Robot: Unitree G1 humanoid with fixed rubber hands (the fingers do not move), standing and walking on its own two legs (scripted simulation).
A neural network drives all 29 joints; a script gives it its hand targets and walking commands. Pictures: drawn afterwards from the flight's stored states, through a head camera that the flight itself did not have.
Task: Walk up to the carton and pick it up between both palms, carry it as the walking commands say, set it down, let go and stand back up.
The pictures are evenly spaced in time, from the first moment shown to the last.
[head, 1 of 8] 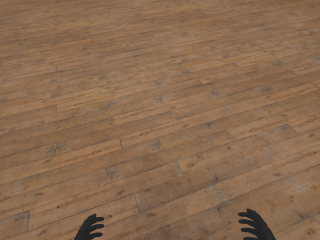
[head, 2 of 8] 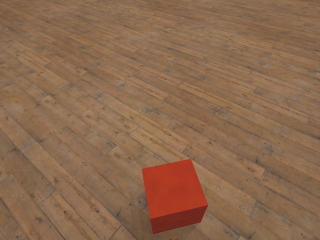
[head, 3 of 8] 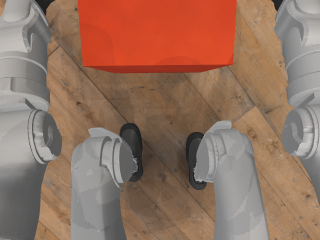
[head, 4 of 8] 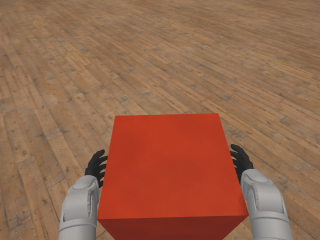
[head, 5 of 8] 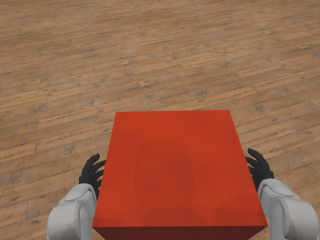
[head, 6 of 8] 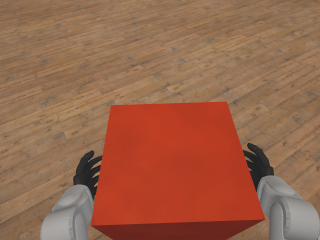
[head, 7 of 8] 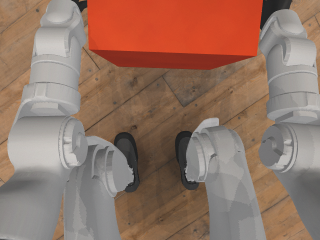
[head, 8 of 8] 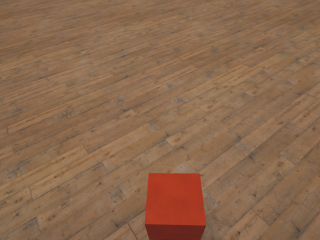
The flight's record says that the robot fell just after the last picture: no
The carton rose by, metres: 0.66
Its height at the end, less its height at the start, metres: +0.00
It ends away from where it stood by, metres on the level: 2.63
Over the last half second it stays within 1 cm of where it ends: yes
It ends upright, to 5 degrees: yes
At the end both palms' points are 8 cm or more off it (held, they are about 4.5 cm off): yes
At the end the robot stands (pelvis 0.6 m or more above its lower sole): yes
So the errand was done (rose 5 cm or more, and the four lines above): yes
